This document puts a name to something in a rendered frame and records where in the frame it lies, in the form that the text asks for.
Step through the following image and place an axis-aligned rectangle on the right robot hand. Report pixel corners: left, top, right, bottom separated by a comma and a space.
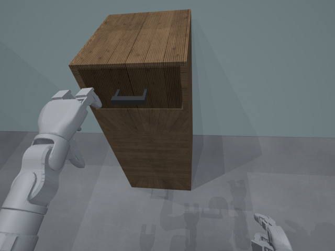
251, 213, 292, 251

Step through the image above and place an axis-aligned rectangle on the drawer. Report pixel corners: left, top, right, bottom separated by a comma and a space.
78, 65, 183, 108

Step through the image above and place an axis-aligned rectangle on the cabinet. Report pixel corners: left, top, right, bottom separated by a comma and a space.
69, 9, 193, 191

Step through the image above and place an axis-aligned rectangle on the left robot forearm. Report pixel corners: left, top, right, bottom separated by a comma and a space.
0, 133, 70, 251

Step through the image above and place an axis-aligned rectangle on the left robot hand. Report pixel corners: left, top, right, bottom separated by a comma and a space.
38, 87, 102, 168

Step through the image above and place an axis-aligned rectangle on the handle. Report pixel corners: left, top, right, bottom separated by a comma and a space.
111, 89, 148, 105

